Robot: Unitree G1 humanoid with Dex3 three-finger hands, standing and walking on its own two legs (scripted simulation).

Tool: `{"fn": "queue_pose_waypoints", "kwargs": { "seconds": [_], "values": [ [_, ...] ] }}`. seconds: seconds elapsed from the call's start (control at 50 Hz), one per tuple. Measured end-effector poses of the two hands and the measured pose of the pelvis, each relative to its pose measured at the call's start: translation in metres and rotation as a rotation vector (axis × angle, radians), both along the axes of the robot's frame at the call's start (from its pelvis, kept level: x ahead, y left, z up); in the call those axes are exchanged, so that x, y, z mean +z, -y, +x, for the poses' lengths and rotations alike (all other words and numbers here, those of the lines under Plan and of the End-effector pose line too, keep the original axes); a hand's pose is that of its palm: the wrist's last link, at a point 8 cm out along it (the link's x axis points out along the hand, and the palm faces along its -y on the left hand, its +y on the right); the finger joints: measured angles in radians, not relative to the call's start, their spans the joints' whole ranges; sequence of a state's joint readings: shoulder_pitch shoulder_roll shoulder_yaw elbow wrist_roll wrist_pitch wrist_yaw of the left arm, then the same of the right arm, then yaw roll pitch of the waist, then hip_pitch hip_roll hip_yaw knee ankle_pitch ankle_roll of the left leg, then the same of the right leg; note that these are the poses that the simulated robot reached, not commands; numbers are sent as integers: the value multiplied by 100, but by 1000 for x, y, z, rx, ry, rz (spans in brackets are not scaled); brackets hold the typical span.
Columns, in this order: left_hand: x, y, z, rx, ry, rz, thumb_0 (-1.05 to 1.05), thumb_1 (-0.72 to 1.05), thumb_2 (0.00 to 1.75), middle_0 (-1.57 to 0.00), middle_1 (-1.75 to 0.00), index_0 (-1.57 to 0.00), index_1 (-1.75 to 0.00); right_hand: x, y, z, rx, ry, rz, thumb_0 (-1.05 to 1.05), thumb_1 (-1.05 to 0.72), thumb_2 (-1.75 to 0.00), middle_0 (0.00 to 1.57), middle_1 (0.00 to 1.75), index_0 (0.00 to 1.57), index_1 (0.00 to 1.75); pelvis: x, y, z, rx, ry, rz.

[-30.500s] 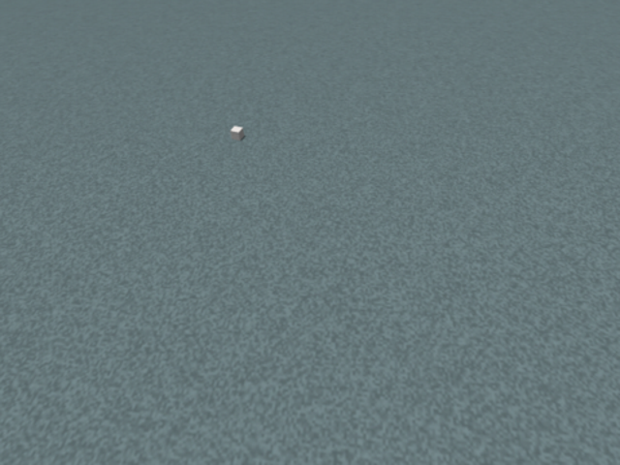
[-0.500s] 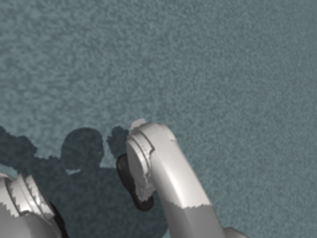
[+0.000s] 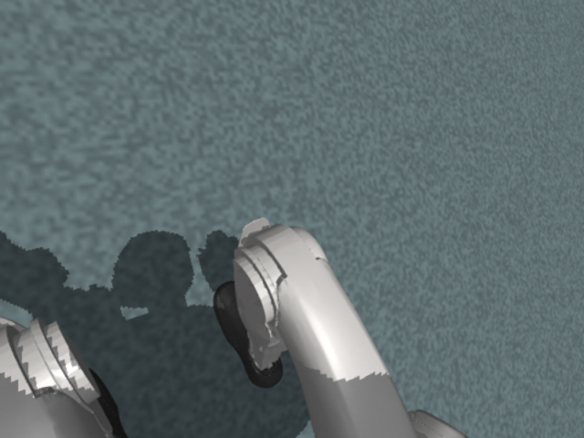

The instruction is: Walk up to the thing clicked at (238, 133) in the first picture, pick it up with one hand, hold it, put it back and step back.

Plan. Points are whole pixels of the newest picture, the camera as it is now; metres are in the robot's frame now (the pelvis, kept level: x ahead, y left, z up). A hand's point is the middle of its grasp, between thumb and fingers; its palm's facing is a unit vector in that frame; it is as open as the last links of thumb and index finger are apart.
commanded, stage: withdraw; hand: left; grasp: from above
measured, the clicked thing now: out of the picture +0.41 +0.36 -0.29
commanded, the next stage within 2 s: home in 0.98 s
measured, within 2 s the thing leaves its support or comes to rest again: neither
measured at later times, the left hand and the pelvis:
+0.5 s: hand out of the picture +0.44 +0.37 -0.17, palm faces -0.04 -0.37 -0.93, open 12.6 cm; pelvis +0.01 +0.00 +0.01, yaw +1 degrees
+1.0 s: hand out of the picture +0.39 +0.34 -0.14, palm faces -0.47 -0.22 -0.86, open 13.6 cm; pelvis +0.00 -0.01 +0.02, yaw +8 degrees
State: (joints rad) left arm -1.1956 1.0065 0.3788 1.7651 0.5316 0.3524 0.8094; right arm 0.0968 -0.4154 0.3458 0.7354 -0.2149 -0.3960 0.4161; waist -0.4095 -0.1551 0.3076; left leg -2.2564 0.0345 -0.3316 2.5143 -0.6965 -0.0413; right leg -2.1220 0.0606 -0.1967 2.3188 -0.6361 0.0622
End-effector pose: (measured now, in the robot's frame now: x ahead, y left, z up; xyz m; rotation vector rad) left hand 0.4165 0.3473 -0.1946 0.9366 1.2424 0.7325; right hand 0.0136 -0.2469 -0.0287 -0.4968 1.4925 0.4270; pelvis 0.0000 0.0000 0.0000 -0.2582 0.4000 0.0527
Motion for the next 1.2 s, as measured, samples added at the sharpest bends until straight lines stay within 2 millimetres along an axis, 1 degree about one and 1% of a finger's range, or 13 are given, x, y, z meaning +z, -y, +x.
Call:
{"fn": "queue_pose_waypoints", "kwargs": {
  "seconds": [0.12,0.22,0.32,0.38,0.48,0.6,0.66,0.72,0.78,0.84,0.96,1.1,1.2],
  "values": [
    [0,-1,-1,-5,-8,3,0,-22,85,-32,-76,-30,-79,1,-1,-2,-8,0,-4,0,-88,-89,20,30,20,29,1,-1,0,-2,0,-3],
    [1,-2,0,-18,-6,1,0,-21,82,-31,-78,-31,-78,2,-3,-4,-13,-1,-4,0,-88,-89,20,30,20,29,2,-1,0,0,-3,-3],
    [10,-6,7,-66,20,5,0,-21,79,-29,-79,-31,-78,1,-5,-4,-35,-3,2,0,-89,-89,20,30,20,29,4,-1,1,0,-19,-1],
    [27,-12,16,-111,65,23,0,-21,78,-29,-80,-31,-78,-1,-5,-1,-57,5,6,0,-89,-89,20,30,20,29,6,0,2,4,-42,4],
    [74,-22,21,-239,105,73,0,-24,79,-26,-81,-29,-79,-10,-1,20,-111,74,8,0,-89,-89,20,30,20,30,13,0,6,9,-104,16],
    [129,-32,-2,-387,30,104,0,-25,78,-27,-80,-29,-78,-25,4,64,-159,217,21,0,-90,-89,20,30,20,30,24,-1,8,27,-145,48],
    [145,-31,-16,-462,-20,76,0,-24,78,-28,-79,-30,-77,-29,4,86,-156,284,36,0,-90,-89,20,30,20,29,30,-1,5,43,-144,70],
    [154,-26,-23,-563,-71,48,0,-26,79,-27,-80,-29,-78,-31,3,102,-142,329,43,0,-90,-89,20,30,20,29,33,1,2,58,-134,92],
    [154,-17,-25,-666,-101,25,0,-29,82,-25,-83,-27,-81,-33,4,112,-127,356,34,0,-90,-89,20,30,20,29,34,5,0,70,-122,110],
    [148,-7,-24,-762,-111,4,0,-34,85,-22,-87,-23,-86,-36,6,115,-120,358,13,0,-90,-89,20,30,20,29,33,8,-1,79,-117,122],
    [122,5,-18,-921,-96,-28,0,-40,91,-17,-92,-18,-91,-48,14,105,-127,305,-60,0,-90,-89,20,30,20,29,22,11,1,80,-122,128],
    [88,0,-11,-1050,-78,-24,0,-45,94,-12,-96,-14,-95,-60,23,83,-158,204,-161,0,-90,-89,20,30,20,29,4,9,5,68,-122,115],
    [77,-11,-8,-1105,-46,1,0,-40,94,-15,-91,-16,-89,-61,25,74,-176,154,-219,0,-90,-89,20,30,20,29,-2,6,8,63,-126,100]
  ]
}}
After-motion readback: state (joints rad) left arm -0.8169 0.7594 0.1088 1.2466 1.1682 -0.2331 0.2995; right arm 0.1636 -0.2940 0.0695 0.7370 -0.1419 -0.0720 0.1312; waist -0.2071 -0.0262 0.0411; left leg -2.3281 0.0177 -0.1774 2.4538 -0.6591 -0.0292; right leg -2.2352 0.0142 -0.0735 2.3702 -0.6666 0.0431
